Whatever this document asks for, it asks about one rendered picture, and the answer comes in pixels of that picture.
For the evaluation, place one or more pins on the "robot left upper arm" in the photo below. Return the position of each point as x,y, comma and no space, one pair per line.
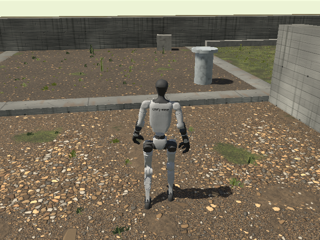
142,113

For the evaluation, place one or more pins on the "left robot hand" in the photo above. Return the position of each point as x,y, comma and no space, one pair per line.
140,137

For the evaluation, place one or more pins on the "right robot forearm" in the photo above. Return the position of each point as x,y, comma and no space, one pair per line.
184,134

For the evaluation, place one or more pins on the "left robot forearm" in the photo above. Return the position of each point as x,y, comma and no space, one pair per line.
137,130

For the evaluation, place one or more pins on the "robot right upper arm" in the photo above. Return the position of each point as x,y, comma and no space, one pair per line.
179,115

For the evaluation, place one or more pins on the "robot right thigh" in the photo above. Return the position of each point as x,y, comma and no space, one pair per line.
171,152

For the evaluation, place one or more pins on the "right robot hand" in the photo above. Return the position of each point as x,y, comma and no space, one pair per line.
186,145

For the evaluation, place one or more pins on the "robot right shin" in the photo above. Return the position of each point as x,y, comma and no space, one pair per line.
171,178

